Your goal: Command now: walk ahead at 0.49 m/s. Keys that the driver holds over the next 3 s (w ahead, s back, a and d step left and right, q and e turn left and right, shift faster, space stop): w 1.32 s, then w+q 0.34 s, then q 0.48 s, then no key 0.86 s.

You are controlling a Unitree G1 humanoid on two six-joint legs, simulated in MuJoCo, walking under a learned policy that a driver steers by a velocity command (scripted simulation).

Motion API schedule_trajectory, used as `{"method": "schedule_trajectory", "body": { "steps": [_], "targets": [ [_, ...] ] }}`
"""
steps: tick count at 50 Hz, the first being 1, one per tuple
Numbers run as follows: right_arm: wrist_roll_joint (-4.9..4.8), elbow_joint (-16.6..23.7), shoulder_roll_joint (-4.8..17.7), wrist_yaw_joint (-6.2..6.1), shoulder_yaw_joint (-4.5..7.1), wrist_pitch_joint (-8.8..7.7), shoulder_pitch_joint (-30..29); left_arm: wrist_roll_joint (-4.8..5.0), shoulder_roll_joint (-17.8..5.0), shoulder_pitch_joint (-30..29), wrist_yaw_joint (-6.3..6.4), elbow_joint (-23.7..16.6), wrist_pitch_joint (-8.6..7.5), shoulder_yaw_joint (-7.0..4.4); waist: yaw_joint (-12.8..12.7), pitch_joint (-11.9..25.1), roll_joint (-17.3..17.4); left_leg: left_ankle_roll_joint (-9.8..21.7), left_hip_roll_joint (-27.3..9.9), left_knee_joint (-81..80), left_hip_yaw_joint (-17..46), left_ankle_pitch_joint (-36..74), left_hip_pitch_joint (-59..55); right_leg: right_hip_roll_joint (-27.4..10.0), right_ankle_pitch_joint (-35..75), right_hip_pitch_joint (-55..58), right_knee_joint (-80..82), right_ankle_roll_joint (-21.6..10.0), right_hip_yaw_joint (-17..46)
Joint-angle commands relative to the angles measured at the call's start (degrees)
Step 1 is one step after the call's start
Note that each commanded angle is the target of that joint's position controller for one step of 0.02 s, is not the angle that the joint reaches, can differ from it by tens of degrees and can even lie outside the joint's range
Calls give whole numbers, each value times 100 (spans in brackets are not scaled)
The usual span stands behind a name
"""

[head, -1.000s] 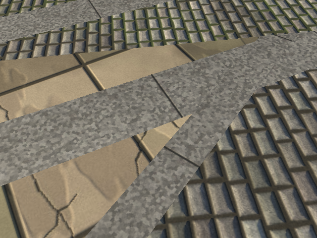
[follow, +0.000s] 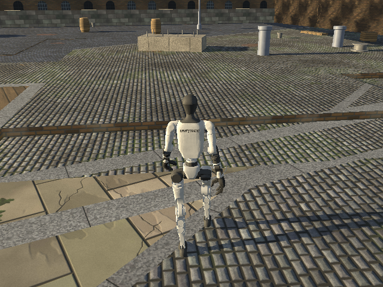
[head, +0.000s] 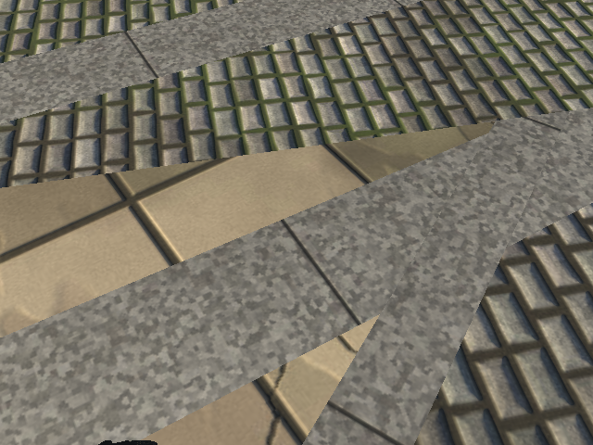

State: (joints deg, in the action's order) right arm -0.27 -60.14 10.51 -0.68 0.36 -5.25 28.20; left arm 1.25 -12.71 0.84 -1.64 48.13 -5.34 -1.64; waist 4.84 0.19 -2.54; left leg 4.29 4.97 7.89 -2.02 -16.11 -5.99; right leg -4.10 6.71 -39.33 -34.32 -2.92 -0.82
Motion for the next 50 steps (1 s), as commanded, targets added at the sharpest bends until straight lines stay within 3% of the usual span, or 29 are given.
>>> {"method": "schedule_trajectory", "body": {
  "steps": [1, 3, 4, 5, 6, 7, 8, 9, 10, 11, 13, 14, 16, 19, 22, 26, 29, 31, 32, 33, 34, 35, 36, 37, 39, 40, 43, 45, 50],
  "targets": [
    [-6, 33, 855, -43, 189, 50, 485, 28, -240, -1124, -125, -673, -166, 0, -3, -766, 582, 507, -1801, 162, 625, 2969, -276, 121, -295, -519, 437, -133, -111],
    [26, 105, 988, -49, 230, 83, 313, 22, -367, -928, -164, -683, -211, -46, -244, -518, 734, 464, -1840, 671, 551, 4485, -427, 362, -736, 127, 556, -305, -293],
    [50, 137, 1066, -50, 254, 102, 254, 16, -516, -582, -147, -609, -215, -115, -443, -208, 911, 424, -1826, 1113, 544, 5584, -509, 563, -955, 698, 515, -401, -421],
    [78, 181, 1115, -35, 264, 141, 118, 25, -749, 210, -114, -401, -219, -234, -858, 271, 1049, 343, -1698, 2010, 447, 6403, -406, 755, -972, 1706, 620, -556, -526],
    [106, 316, 1123, -2, 239, 135, -165, 11, -1043, 1401, -55, -75, -199, -365, -1417, 951, 1084, 194, -1517, 3301, 378, 6053, 568, 432, -653, 3534, 531, -829, -136],
    [147, 459, 644, 72, 96, 43, 163, -166, -1589, 2504, 18, 141, -152, -511, -1446, 2015, 59, -124, -790, 5597, 164, 3467, 2832, -1135, -933, 6100, 394, -1605, 2024],
    [24, 305, 213, 149, -42, -126, 608, -157, -1358, 2615, 23, 256, -106, -431, -1226, 2744, -978, -233, 24, 7155, 794, -1415, 4244, -2096, -1586, 7019, 1326, -2226, 4442],
    [-149, 454, 844, 166, 129, -258, 38, -78, -946, 2160, 30, 247, -93, -318, -1242, 1843, -597, -66, -405, 7584, 1185, -1284, 4802, -1749, -1944, 6263, 1613, -1821, 3901],
    [-264, 716, 1064, 147, 187, -307, -611, -51, -723, 1529, 39, 121, -96, -241, -1031, 962, -303, -15, -737, 7367, 925, -742, 4880, -1539, -1617, 5136, 1834, -1531, 2856],
    [-221, 788, 1031, 90, 216, -288, -914, -80, -535, 1105, -13, 80, -130, -168, -782, 470, 267, -31, -973, 6989, 742, -347, 4627, -1300, -1084, 4113, 2114, -1367, 2210],
    [-88, 771, 770, 33, 258, -126, -711, -176, -336, 919, -90, 146, -185, -97, -390, 133, 154, -65, -1254, 6474, 730, -39, 3898, -911, -478, 2961, 2442, -1202, 1437],
    [-94, 747, 532, 23, 226, -48, -486, -153, -428, 937, -93, 213, -184, -121, -246, 104, -7, -127, -1298, 6239, 689, -24, 3788, -874, -596, 2751, 2599, -1256, 1279],
    [-77, 872, 598, -14, 260, 35, -763, -152, -561, 1086, -52, 340, -208, -145, -215, -127, 14, -247, -1378, 5777, 583, 242, 3967, -749, -404, 2421, 2782, -1248, 911],
    [15, 1159, 633, -12, 264, 31, -1561, -129, -802, 1437, 73, 459, -166, -204, -406, -238, 45, -370, -1437, 4584, 480, 1225, 4383, -662, -275, 2579, 2839, -1155, 644],
    [-14, 1341, 538, 38, 220, -13, -2287, -68, -931, 1738, 137, 540, -118, -226, -645, -268, 17, -361, -1213, 3291, 286, 2044, 4117, -515, -404, 2746, 2805, -934, 387],
    [-87, 1566, 631, 140, 209, -34, -2961, 14, -1008, 2147, 150, 739, -55, -260, -869, -400, -67, -308, -1073, 2533, 284, 1980, 4172, -809, -784, 3478, 2572, -863, 513],
    [-89, 1675, 808, 232, 260, -89, -2985, 18, -1077, 2138, 175, 800, 26, -307, -731, -360, -134, -85, -983, 2216, 278, 1364, 3969, -1084, -590, 3980, 2182, -731, 656],
    [-69, 1448, 1068, 231, 413, -122, -2127, 3, -1079, 1922, 186, 758, 94, -299, -215, 116, -145, 117, -676, 2007, 0, 1110, 2717, -849, 803, 3949, 1159, -530, 421],
    [-51, 1142, 1405, 188, 572, -129, -1062, -63, -878, 1905, 189, 693, 109, -221, 194, 799, 70, 343, -859, 2119, 213, 1234, 1233, -504, 893, 3355, -173, -349, 139],
    [73, 1006, 2044, 157, 722, -108, -206, -133, -344, 2385, 162, 547, 35, -48, 192, 1713, 1285, 1094, -2308, 1985, 2360, 940, -1030, 264, -980, 1295, -2500, 36, -273],
    [19, 924, 1861, 202, 667, -89, -4, -51, -182, 2579, 128, 620, -110, 25, 155, 2238, 2054, 1614, -2884, 1005, 4421, 164, -1738, 777, -3898, 2, -3719, 113, 360],
    [-21, 996, 1412, 210, 530, -111, -398, 93, -845, 2137, 105, 556, -201, -141, 133, 1530, 1456, 1290, -2675, 929, 3891, -157, -1204, 381, -3715, -569, -4254, -21, 739],
    [-22, 1132, 1179, 202, 455, -110, -917, 136, -953, 1689, 111, 421, -235, -167, 2, 949, 1074, 1044, -2469, 865, 3026, 149, -399, 67, -3160, -625, -4155, -113, 596],
    [6, 1205, 1019, 221, 397, -109, -1364, 67, -890, 1477, 152, 395, -209, -183, -187, 550, 647, 922, -2226, 673, 2407, 657, 432, -179, -2666, -361, -3794, -95, 478],
    [81, 1188, 821, 267, 335, -135, -1595, -36, -700, 1588, 188, 427, -63, -219, -492, 243, 729, 823, -1907, 340, 1713, 1394, 1323, -422, -2204, 282, -3265, -57, 494],
    [72, 1120, 872, 268, 356, -147, -1539, -37, -541, 1712, 192, 456, 5, -203, -578, 250, 771, 887, -1871, 198, 1561, 1454, 1474, -432, -2105, 405, -3113, -7, 450],
    [60, 948, 1040, 191, 402, -168, -1231, -66, -547, 1318, 224, 328, 99, -240, -558, -7, 590, 917, -1795, -29, 1154, 1943, 1478, -459, -1487, -5, -2467, 107, 408],
    [49, 851, 1084, 125, 407, -126, -1023, -107, -497, 917, 211, 186, 93, -248, -480, -79, 567, 862, -1771, -76, 983, 2085, 1286, -440, -933, -283, -1839, 174, 386],
    [-10, 655, 1115, 42, 398, -81, -612, -62, -386, -32, 127, -69, 44, -203, -194, -337, 592, 673, -1612, -204, 591, 1778, 1070, -215, 33, -105, -385, 171, 160]
  ]
}}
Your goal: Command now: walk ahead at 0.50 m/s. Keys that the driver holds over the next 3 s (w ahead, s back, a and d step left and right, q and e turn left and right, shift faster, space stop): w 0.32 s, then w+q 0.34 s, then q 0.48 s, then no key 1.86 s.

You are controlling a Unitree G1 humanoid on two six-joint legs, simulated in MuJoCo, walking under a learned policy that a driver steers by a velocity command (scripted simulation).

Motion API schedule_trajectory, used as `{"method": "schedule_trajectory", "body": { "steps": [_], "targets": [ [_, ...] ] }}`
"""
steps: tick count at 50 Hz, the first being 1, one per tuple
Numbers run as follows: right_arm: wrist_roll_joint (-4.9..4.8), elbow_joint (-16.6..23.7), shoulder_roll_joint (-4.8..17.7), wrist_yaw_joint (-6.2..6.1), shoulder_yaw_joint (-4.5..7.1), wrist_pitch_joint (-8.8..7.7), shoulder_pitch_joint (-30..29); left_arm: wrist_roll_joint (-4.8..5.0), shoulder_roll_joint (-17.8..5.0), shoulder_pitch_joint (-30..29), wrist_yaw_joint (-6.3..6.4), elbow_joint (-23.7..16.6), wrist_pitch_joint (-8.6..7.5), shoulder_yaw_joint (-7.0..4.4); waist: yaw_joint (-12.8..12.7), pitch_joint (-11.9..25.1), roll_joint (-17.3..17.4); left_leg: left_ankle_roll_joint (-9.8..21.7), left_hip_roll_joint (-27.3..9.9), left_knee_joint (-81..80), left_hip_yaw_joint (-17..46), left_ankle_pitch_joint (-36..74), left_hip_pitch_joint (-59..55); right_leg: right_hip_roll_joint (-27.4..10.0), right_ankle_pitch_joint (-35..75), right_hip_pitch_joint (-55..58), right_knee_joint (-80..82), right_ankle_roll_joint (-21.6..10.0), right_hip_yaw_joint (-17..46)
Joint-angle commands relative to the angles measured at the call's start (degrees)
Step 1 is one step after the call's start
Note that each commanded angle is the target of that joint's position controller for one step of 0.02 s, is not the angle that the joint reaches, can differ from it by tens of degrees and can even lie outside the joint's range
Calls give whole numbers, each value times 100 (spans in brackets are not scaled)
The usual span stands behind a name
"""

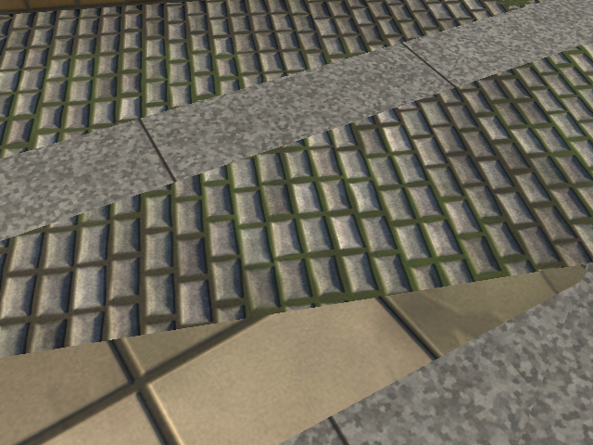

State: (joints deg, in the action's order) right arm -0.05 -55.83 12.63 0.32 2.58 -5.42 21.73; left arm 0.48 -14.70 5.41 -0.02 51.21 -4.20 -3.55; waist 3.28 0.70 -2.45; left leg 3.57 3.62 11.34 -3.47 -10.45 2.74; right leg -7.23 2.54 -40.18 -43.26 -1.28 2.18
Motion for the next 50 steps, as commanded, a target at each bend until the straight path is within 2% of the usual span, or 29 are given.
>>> {"method": "schedule_trajectory", "body": {
  "steps": [1, 6, 7, 8, 9, 10, 11, 12, 13, 14, 15, 16, 17, 19, 21, 24, 28, 34, 37, 39, 40, 41, 42, 43, 44, 45, 46, 47, 50],
  "targets": [
    [-44, 162, 905, -60, 178, -52, 146, 29, -184, -635, -56, -422, -78, -2, 16, -446, 587, 739, -1501, -529, 717, 1184, 59, 133, 458, -25, 681, -1, -166],
    [-76, -82, 949, -99, 225, 77, 440, 73, -210, -1187, -227, -697, -153, 33, 99, -633, 612, 715, -1858, -65, 753, 1632, -804, 251, -193, -156, 1236, -191, -212],
    [786, -325, 191, 241, -107, -96, 879, -678, 11, -507, -250, -403, -12, 166, -77, -256, 713, 1006, -2034, -176, 946, 1790, -1386, 201, -104, 63, 1369, -284, 33],
    [636, -278, 406, 349, 2, -142, 754, -672, -209, -538, -253, -468, 52, 54, -115, -387, 738, 992, -1988, -78, 815, 2226, -1602, 367, -599, 167, 1416, -366, -207],
    [491, -196, 756, 385, 62, -143, 414, -532, -375, -658, -253, -564, 68, 7, -319, -302, 663, 914, -1916, 131, 733, 2849, -1246, 561, -602, 911, 1543, -497, -495],
    [428, -151, 1044, 400, 122, -135, 284, -346, -578, -497, -240, -571, 34, -77, -538, -90, 510, 760, -1658, 585, 500, 3781, -834, 814, -407, 1903, 1536, -662, -757],
    [506, -167, 1092, 416, 131, -142, 430, -218, -797, 141, -200, -402, -40, -153, -698, 525, 331, 454, -1241, 1548, 148, 4136, -271, 882, -113, 3383, 1137, -874, -705],
    [597, -178, 328, 421, -94, -187, 1416, -214, -784, 1429, -191, -105, -61, -88, -678, 2093, -578, 37, -514, 3302, -8, 2424, 1704, -208, -99, 6424, 1048, -1913, 992],
    [617, -151, 312, 531, -154, -198, 1184, -366, -768, 2935, -113, 333, -20, -94, -1344, 2449, -999, -147, 280, 4917, 334, -2024, 3136, -1284, -816, 7704, 2194, -2473, 3244],
    [396, 154, 512, 554, -17, -176, -42, -540, -703, 3287, -70, 610, -148, -104, -1569, 1114, -531, 178, 21, 6041, 1126, -2161, 4173, -1089, -2190, 6841, 2762, -1755, 3345],
    [319, 259, 613, 421, 38, -219, -545, -432, -773, 2262, -21, 427, -249, -154, -1189, -118, -334, 326, -503, 6199, 1111, -1528, 4445, -1024, -2547, 5279, 2949, -1415, 2674],
    [445, 285, 604, 276, 40, -227, -519, -388, -454, 1744, 15, 335, -243, -54, -872, -153, -236, 452, -767, 5938, 1070, -1249, 3871, -932, -2208, 4376, 3153, -1437, 2244],
    [511, 275, 336, 213, -27, -215, -524, -361, -79, 1466, 25, 298, -226, 54, -655, -155, -78, 483, -954, 5795, 1028, -965, 3534, -930, -1602, 3871, 3297, -1473, 1784],
    [491, 204, -94, 211, -97, -78, -281, -441, 338, 1214, 44, 226, -222, 180, -270, -253, 114, 426, -1086, 5547, 1060, -516, 3120, -790, -1013, 3204, 3700, -1349, 1145],
    [428, 146, -102, 326, -90, -21, -203, -480, 180, 1383, 43, 226, -311, 124, -265, -373, -48, 317, -1068, 5278, 939, -82, 3335, -743, -494, 3085, 3863, -1417, 527],
    [397, 339, -93, 439, -99, 21, -820, -704, 219, 1822, -48, 378, -392, 181, -360, -372, 7, 183, -1126, 4396, 776, 1222, 3765, -609, 655, 3126, 3743, -1359, -301],
    [370, 662, -96, 470, -125, 137, -1615, -600, 56, 2305, -164, 564, -404, 224, -480, -412, -50, 46, -942, 3301, 388, 2110, 3454, -552, 1662, 3099, 3609, -1271, -856],
    [295, 935, 200, 437, 32, 239, -2386, -539, -69, 2877, -186, 904, -335, 198, -539, -641, 33, 166, -671, 2027, 334, 1616, 3914, -701, 2564, 4933, 3282, -899, -1115],
    [197, 976, 424, 426, 180, 134, -2363, -427, -516, 2753, -33, 797, -237, 6, -301, -387, -228, 274, -258, 1817, -30, 937, 3018, -733, 4458, 5130, 2642, -550, -1277],
    [51, 687, 757, 301, 308, -22, -1371, -403, -636, 2472, 22, 514, -240, -59, 107, 231, -119, 637, 27, 1840, -15, 2230, 1177, -466, 5118, 4358, 1422, -16, -1491],
    [54, 463, 1013, 215, 357, -92, -352, -423, -249, 2972, 87, 388, -268, 56, 108, 1594, 377, 1628, -669, 2741, 976, 3396, -1730, -222, 3879, 2481, -173, 645, -1392],
    [148, 224, 1072, 65, 338, -37, 1220, -469, -205, 2368, -33, -18, -301, 130, 792, 2816, 1360, 2911, -2172, 1759, 3492, 3808, -3764, 926, -2620, 512, -3250, 1351, -1121],
    [347, -88, 1296, -58, 439, -118, 1849, -273, -178, 1167, -301, -455, -252, 154, 1144, 2709, 685, 2378, -2478, 1313, 3941, 3733, -3807, 930, -4120, -486, -3971, 954, 97],
    [275, 4, 1528, -99, 616, -284, 1122, -285, -398, 251, -236, -706, -251, 59, 984, 942, 351, 1827, -2126, 1176, 3107, 3281, -2246, 455, -4230, -978, -3763, 789, 468],
    [192, 296, 1254, -81, 545, -301, -59, -396, -617, 753, -63, -586, -213, 13, 333, 652, 230, 1827, -1862, 905, 2561, 3225, -764, 184, -4113, -189, -3125, 606, 459],
    [141, 424, 835, -52, 396, -310, -691, -506, -352, 1252, 61, -516, -203, 60, -164, 371, 355, 1895, -1621, 536, 2345, 3247, 501, 97, -3828, 551, -2532, 408, 341],
    [90, 541, 721, 20, 322, -296, -884, -550, 106, 1607, 183, -474, -189, 165, -542, 232, 514, 1954, -1547, 316, 2243, 3404, 1563, 31, -3820, 1340, -2205, 373, 194],
    [121, 652, 721, 118, 331, -253, -887, -523, 54, 1715, 255, -461, -139, 153, -652, 317, 368, 1898, -1441, 107, 2250, 3143, 1971, 118, -3705, 1774, -2160, 395, 106],
    [163, 1118, 1340, 311, 521, -361, -1368, -272, -170, 1915, 132, -321, 97, 152, -763, 341, 384, 1418, -944, -43, 1696, 2276, 2796, 428, -2488, 2424, -1473, 531, -395]
  ]
}}
Over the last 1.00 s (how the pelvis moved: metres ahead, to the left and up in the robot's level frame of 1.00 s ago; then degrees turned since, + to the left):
0.56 0.05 0.01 0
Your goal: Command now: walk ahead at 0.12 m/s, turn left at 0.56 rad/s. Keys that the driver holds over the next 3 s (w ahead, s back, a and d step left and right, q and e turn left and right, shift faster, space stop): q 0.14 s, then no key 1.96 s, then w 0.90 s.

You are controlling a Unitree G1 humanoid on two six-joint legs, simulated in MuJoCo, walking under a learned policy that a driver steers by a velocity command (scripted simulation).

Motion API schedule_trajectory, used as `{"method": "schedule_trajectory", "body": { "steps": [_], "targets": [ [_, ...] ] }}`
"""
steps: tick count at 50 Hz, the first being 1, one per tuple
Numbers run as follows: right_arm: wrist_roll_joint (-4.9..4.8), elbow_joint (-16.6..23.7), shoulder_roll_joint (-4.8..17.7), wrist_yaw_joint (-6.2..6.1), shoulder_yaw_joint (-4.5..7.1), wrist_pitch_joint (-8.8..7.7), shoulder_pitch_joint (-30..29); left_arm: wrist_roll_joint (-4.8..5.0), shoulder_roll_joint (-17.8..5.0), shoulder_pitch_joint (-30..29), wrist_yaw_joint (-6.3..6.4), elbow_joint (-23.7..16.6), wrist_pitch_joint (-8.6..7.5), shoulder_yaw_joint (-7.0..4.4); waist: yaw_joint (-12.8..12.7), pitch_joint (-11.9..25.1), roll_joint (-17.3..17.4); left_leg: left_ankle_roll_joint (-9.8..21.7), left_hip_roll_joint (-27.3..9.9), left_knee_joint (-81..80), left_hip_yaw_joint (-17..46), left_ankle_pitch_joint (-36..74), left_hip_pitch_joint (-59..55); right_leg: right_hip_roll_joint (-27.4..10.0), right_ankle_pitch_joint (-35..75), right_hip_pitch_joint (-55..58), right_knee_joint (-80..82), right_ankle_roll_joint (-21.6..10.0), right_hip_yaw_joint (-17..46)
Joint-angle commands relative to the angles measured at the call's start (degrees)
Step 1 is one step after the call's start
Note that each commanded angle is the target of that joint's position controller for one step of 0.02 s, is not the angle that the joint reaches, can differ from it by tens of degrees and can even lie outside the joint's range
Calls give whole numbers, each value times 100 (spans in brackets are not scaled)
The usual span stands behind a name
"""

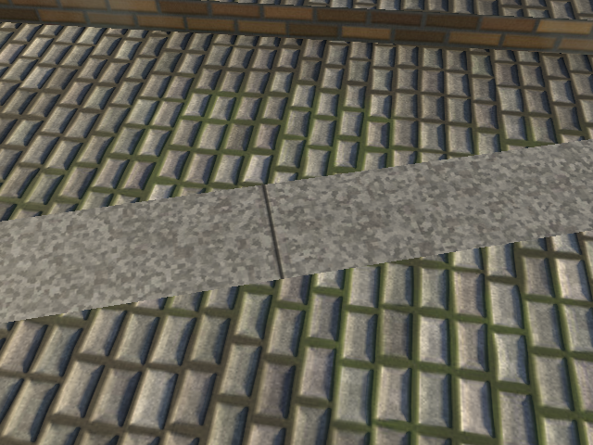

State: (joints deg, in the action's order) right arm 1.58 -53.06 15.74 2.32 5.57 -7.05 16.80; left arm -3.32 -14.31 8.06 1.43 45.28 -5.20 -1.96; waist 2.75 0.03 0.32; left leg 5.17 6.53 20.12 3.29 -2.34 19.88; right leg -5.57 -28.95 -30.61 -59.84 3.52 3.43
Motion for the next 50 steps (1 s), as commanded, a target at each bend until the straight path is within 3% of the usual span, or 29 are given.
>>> {"method": "schedule_trajectory", "body": {
  "steps": [1, 2, 3, 6, 8, 10, 11, 12, 13, 14, 15, 16, 17, 18, 20, 22, 24, 25, 26, 27, 28, 29, 30, 31, 33, 35, 40, 50],
  "targets": [
    [-3, 897, 1012, 113, 217, -225, -825, 99, -229, 1457, -42, 220, 244, 9, -654, 381, 143, 1131, -1178, -898, 1042, 1136, 1182, 281, 963, 1548, 405, 90, -531],
    [26, 970, 954, 90, 188, -213, -639, 20, -308, 1208, -81, 99, 279, 9, -529, 367, 213, 1093, -1175, -839, 1217, 804, 1078, 308, 1123, 1446, 671, 90, -453],
    [25, 1010, 914, 77, 180, -206, -526, 6, -396, 978, -83, 14, 290, -3, -439, 355, 325, 1101, -1275, -784, 1454, 438, 820, 283, 1245, 1285, 968, 78, -331],
    [-18, 1247, 892, 51, 161, -130, -273, 64, -536, 452, 30, -227, 206, -5, -147, 448, 498, 1166, -1613, -464, 2131, -67, -105, 336, 1203, 949, 1830, 3, -147],
    [-6, 1401, 905, 65, 137, -48, -382, 177, -613, 469, 79, -259, 136, -17, -193, 482, 437, 1155, -1704, -163, 2316, 161, -384, 421, 1412, 1145, 2658, -137, -211],
    [-9, 1393, 694, 118, 3, 36, -319, 315, -671, 553, 43, -307, 84, -40, -287, 546, 305, 951, -1588, 169, 2411, 337, -260, 405, 2435, 1862, 3640, -498, -261],
    [-16, 1332, 411, 138, -130, 80, -22, 338, -807, 691, 38, -382, 37, -77, -320, 832, 94, 592, -1318, 562, 2264, -237, -155, -45, 3429, 2468, 3951, -1024, 103],
    [-33, 1503, -83, 114, -292, 105, 432, 320, -1312, 681, 76, -596, -61, -163, -37, 1408, -1040, -166, -336, 1746, 1194, -2113, 640, -1460, 5938, 3509, 4104, -2570, 1636],
    [154, 1680, 399, -17, -161, 89, -3, 28, -1437, 620, -23, -658, -138, -285, -302, 733, -1129, -710, 25, 2889, 584, -3791, 2065, -2113, 5357, 3401, 4508, -3263, 2563],
    [258, 1567, 848, -152, -49, 191, -179, 8, -1287, 647, 18, -696, -185, -312, -438, 697, -313, -863, -398, 3883, 557, -3443, 2005, -1836, 4709, 3193, 4634, -2810, 2078],
    [249, 1487, 875, -300, -31, 275, -84, 74, -973, 314, -49, -766, -205, -222, -216, 591, -304, -1024, -467, 4358, 535, -3085, 1882, -1378, 4407, 2892, 4619, -2311, 1559],
    [235, 1406, 862, -375, -27, 309, 50, 153, -664, -32, -100, -949, -204, -98, -91, 536, -450, -1155, -486, 4614, 595, -2729, 1703, -1122, 4585, 2587, 4609, -2056, 1190],
    [232, 1427, 752, -406, -62, 320, 27, 219, -618, -169, -141, -1023, -217, -84, 3, 449, -583, -1226, -476, 4867, 532, -2425, 1509, -1013, 4900, 2352, 4576, -1952, 900],
    [233, 1424, 690, -344, -97, 316, 26, 198, -630, -271, -155, -1149, -202, -80, 26, 540, -439, -1267, -474, 5170, 322, -2129, 1290, -874, 4969, 2147, 4574, -1944, 637],
    [112, 1308, 606, -210, -97, 332, 187, 216, -524, -317, -258, -1262, -201, -11, 75, 527, -358, -1408, -600, 5040, 285, -1556, 917, -560, 4759, 1905, 4415, -1788, 186],
    [119, 1127, 392, -22, -137, 384, 351, 410, -347, -393, -458, -1256, -210, 115, 234, 421, -336, -1670, -1037, 3639, 72, -1275, 404, -274, 4149, 1799, 4108, -1362, -140],
    [9, 1123, 61, 193, -265, 467, 125, 503, -597, 40, -641, -1028, -172, 50, -69, 229, -393, -1775, -1131, 2139, -325, -1592, -63, -287, 3550, 1846, 3697, -1080, 44],
    [-99, 1172, 93, 229, -280, 481, 35, 556, -773, 231, -745, -911, -104, -18, -77, 203, -310, -1668, -1104, 1373, -451, -1097, -328, -350, 3295, 1925, 3498, -1024, 269],
    [-192, 1203, 216, 200, -263, 473, -40, 542, -884, 264, -844, -843, -55, -64, -71, 214, -373, -1517, -1073, 840, -503, -548, -556, -380, 3184, 1953, 3369, -933, 464],
    [-231, 1254, 477, 125, -206, 436, -40, 492, -841, 225, -908, -832, -42, -64, -64, 386, -498, -1347, -1097, 769, -429, -283, -705, -504, 3284, 2046, 3342, -831, 721],
    [-211, 1388, 725, 45, -187, 388, -237, 477, -686, 276, -912, -900, -54, -36, -203, 620, -427, -1051, -1167, 863, -300, -189, -670, -454, 3065, 2216, 3357, -774, 787],
    [-147, 1530, 816, -5, -200, 358, -628, 414, -760, 405, -826, -932, -77, -71, -452, 641, -290, -736, -1122, 956, -346, -411, -485, -252, 2845, 2269, 3385, -788, 588],
    [-82, 1600, 858, -57, -177, 347, -821, 361, -1013, 176, -723, -1061, -89, -166, -474, 505, -147, -572, -1027, 907, -362, -903, 14, -168, 2383, 2394, 3425, -848, 373],
    [-106, 1598, 744, -96, -207, 323, -848, 324, -1039, -119, -637, -1179, -127, -194, -407, 487, -148, -521, -1086, 784, -247, -966, 173, -187, 2290, 2428, 3311, -946, 245],
    [-176, 1598, 521, -90, -300, 338, -802, 405, -781, -418, -596, -1254, -169, -112, -295, 283, -175, -656, -1102, 646, -178, -892, 10, -60, 2107, 2051, 3339, -966, 98],
    [-176, 1503, 598, -18, -303, 361, -446, 398, -643, -288, -647, -1242, -164, -79, -251, 337, -61, -637, -1060, 547, -185, -860, -125, 145, 2491, 2119, 3197, -861, -138],
    [-163, 1505, 575, 80, -324, 411, -374, 340, -676, -143, -678, -1255, -136, -133, -272, 254, -5, -656, -1041, 443, -247, -1127, -27, 274, 2629, 2249, 3072, -690, -287],
    [-146, 1611, 657, 73, -340, 409, -583, 350, -755, -105, -651, -1348, -136, -169, -217, 174, 31, -674, -1020, 438, -336, -1290, -254, 317, 2343, 1984, 3200, -615, -246]
  ]
}}
Over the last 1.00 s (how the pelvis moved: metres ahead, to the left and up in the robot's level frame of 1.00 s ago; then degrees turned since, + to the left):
0.54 -0.01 -0.01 18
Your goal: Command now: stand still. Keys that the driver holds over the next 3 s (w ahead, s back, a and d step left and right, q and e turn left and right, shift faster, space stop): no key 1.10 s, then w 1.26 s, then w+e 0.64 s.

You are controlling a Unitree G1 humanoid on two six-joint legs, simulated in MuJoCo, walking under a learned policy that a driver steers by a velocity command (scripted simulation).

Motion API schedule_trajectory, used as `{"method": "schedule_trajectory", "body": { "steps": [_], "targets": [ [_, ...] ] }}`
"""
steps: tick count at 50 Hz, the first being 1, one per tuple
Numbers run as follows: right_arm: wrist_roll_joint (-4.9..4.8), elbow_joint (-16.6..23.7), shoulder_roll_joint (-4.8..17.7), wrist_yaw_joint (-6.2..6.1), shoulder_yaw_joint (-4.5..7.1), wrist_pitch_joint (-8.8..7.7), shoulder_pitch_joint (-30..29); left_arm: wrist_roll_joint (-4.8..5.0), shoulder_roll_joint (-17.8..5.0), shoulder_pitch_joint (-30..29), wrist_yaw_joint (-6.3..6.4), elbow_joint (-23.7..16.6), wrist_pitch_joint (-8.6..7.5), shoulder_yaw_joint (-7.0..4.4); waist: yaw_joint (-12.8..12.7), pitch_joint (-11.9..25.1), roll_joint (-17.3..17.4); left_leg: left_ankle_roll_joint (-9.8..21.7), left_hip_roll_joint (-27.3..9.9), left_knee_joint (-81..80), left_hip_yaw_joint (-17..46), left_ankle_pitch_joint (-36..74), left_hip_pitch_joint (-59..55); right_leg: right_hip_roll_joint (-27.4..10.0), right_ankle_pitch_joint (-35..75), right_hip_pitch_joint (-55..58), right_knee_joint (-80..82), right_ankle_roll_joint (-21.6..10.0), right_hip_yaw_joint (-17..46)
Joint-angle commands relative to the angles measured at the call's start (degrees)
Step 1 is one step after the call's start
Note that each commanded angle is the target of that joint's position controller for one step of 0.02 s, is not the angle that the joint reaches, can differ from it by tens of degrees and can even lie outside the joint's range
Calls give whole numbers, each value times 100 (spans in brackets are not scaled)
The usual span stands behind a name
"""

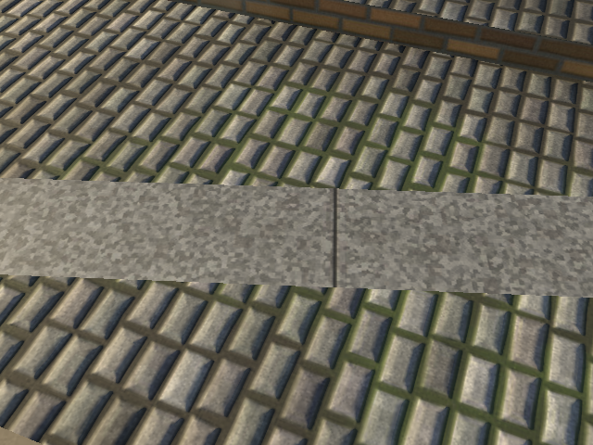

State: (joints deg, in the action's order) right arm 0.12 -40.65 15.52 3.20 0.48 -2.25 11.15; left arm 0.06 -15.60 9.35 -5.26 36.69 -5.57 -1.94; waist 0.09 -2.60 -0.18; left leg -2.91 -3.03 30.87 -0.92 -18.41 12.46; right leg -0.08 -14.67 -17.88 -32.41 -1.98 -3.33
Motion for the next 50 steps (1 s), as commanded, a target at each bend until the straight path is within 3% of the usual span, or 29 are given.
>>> {"method": "schedule_trajectory", "body": {
  "steps": [1, 27, 50],
  "targets": [
    [2, 374, 685, -19, 167, -70, -30, 12, -629, -211, 21, -489, -97, -170, 52, 438, 77, 130, -62, -634, 75, 321, 472, -233, 910, 707, 466, -64, 439],
    [4, 107, 676, -99, 87, -28, 7, -6, -655, 124, 6, -426, -40, -119, 61, 471, -67, 21, -73, -604, -55, 454, 508, -291, 1263, 970, 503, 32, 619],
    [3, -323, 646, -90, 83, 48, 5, 0, -705, 312, 6, -42, 29, -135, 92, 355, -5, -2, -98, -760, -125, 522, 329, -215, 1251, 1031, 684, 14, 596]
  ]
}}
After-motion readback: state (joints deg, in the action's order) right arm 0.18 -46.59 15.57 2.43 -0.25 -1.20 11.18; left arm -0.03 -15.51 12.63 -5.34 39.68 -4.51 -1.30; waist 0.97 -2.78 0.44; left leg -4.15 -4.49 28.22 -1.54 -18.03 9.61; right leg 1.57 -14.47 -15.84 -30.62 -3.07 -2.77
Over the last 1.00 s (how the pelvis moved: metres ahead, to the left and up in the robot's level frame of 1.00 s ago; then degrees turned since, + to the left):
0.05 -0.06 -0.01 10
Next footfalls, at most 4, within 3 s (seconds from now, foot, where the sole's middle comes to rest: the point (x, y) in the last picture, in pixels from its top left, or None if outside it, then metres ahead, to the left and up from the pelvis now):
1.44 left None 0.10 0.14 -0.77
2.02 right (352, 443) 0.53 -0.10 -0.93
2.42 left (244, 342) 0.81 0.18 -0.93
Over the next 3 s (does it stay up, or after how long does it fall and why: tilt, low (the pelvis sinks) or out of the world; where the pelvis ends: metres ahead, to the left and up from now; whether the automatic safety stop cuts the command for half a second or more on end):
stays up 0.94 0.05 -0.17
